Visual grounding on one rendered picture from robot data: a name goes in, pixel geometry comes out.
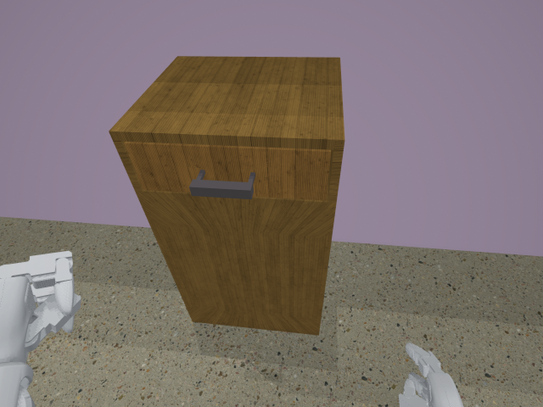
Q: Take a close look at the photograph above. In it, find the robot right hand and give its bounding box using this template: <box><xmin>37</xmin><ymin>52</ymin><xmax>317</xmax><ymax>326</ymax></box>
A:
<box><xmin>399</xmin><ymin>343</ymin><xmax>464</xmax><ymax>407</ymax></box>

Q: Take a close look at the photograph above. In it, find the cabinet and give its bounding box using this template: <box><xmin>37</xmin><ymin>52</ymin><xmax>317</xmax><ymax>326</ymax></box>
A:
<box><xmin>109</xmin><ymin>56</ymin><xmax>344</xmax><ymax>336</ymax></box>

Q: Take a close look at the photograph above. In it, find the handle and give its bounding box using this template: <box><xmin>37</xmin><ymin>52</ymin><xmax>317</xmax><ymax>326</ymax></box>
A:
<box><xmin>189</xmin><ymin>170</ymin><xmax>255</xmax><ymax>199</ymax></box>

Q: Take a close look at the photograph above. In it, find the robot left forearm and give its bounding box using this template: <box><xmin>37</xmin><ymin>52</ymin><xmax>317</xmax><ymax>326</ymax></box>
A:
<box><xmin>0</xmin><ymin>362</ymin><xmax>35</xmax><ymax>407</ymax></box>

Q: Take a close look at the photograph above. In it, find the drawer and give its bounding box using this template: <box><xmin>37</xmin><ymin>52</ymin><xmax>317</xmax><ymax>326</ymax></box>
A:
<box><xmin>124</xmin><ymin>142</ymin><xmax>331</xmax><ymax>201</ymax></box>

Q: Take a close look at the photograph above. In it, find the robot left hand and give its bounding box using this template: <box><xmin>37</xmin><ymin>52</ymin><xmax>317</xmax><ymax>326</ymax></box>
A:
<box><xmin>0</xmin><ymin>251</ymin><xmax>81</xmax><ymax>363</ymax></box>

